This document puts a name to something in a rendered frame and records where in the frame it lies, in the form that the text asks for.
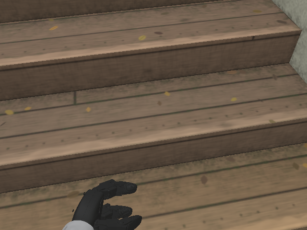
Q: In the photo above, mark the robot left hand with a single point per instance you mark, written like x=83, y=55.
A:
x=92, y=210

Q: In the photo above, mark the robot left forearm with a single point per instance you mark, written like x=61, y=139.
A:
x=77, y=225

